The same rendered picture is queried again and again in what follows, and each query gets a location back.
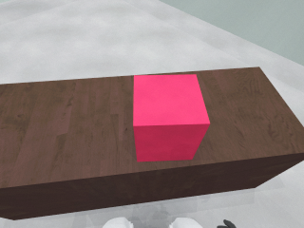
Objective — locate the right robot thigh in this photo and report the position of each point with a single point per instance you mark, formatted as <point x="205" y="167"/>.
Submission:
<point x="184" y="223"/>

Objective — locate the left robot thigh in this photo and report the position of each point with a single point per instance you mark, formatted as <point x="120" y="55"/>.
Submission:
<point x="120" y="222"/>

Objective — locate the carton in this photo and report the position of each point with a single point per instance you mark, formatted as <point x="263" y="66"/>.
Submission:
<point x="169" y="117"/>

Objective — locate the robot thigh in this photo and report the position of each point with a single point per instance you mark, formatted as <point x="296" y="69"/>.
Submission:
<point x="184" y="223"/>
<point x="120" y="222"/>

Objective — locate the pedestal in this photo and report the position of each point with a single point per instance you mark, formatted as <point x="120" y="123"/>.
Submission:
<point x="68" y="146"/>

